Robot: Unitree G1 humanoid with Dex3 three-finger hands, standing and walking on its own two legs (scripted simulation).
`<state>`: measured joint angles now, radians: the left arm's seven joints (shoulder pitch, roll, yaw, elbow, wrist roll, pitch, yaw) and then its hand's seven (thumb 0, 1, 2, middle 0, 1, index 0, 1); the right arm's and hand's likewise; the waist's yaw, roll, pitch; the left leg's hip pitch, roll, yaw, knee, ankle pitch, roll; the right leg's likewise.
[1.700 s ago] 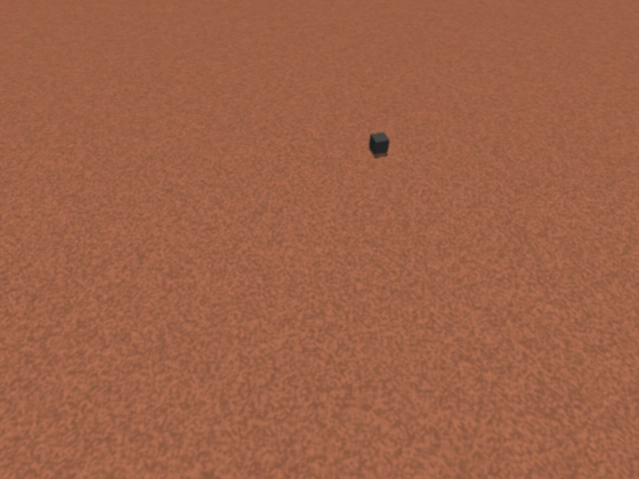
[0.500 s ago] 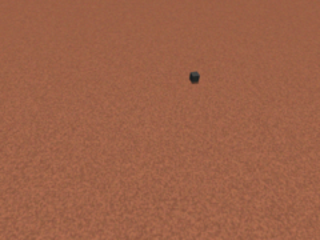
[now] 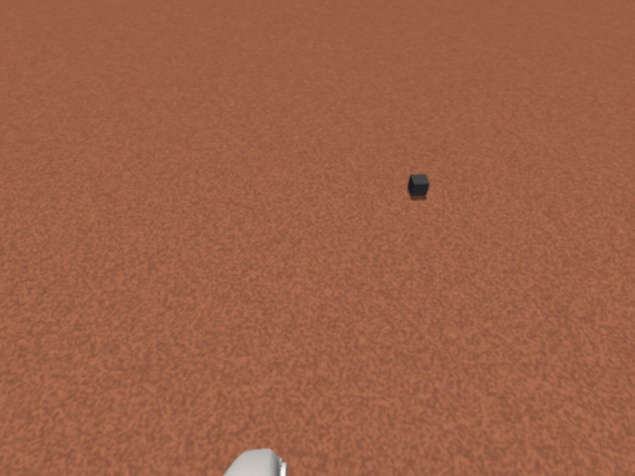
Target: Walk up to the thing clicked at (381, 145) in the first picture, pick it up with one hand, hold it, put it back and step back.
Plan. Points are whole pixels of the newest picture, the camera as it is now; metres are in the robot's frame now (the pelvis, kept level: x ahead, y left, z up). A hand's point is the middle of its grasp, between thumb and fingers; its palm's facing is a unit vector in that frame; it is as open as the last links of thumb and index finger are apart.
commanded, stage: walk up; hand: left
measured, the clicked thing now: (418, 185) +1.52 -0.40 -0.74
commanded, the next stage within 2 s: none
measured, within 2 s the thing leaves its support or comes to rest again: neither
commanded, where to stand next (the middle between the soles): +1.21 -0.71 m, yaw +13 degrees
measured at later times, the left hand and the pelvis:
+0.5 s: hand (220, 342) +0.34 +0.20 -0.14, palm faces +0.03 -0.94 -0.34, open 7.3 cm; pelvis +0.25 -0.10 -0.02, yaw +4 degrees
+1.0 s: hand (313, 306) +0.45 +0.04 -0.18, palm faces +0.17 -0.94 -0.29, open 7.3 cm; pelvis +0.50 -0.22 -0.02, yaw +9 degrees
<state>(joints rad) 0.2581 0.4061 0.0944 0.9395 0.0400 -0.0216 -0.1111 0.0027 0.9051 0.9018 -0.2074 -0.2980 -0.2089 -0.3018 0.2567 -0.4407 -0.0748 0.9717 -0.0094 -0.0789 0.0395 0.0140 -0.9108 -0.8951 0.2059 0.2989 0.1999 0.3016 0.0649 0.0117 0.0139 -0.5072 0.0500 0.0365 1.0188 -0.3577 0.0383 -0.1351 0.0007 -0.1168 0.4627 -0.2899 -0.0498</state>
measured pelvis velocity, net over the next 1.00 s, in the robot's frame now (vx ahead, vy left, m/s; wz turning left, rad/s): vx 0.50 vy -0.22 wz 0.16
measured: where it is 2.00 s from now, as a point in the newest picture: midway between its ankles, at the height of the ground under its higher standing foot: (455, 303)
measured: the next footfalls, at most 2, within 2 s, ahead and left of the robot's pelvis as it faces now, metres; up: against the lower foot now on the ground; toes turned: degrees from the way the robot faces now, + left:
left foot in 0.18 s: +0.24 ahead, +0.10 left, +0.00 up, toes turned +9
right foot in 0.56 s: +0.47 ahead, -0.29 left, +0.00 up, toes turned +0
